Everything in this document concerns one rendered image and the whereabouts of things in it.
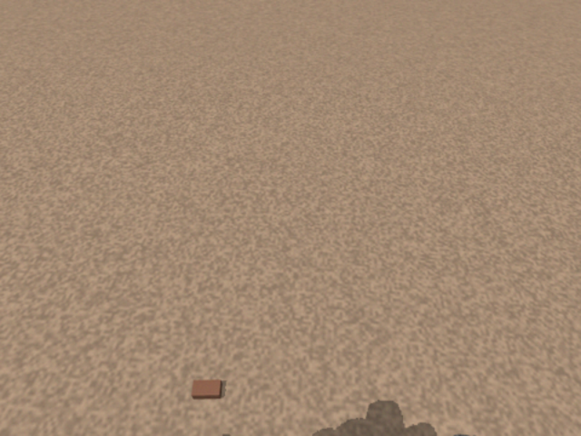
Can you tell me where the small box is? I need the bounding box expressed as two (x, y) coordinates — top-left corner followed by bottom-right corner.
(192, 380), (222, 400)

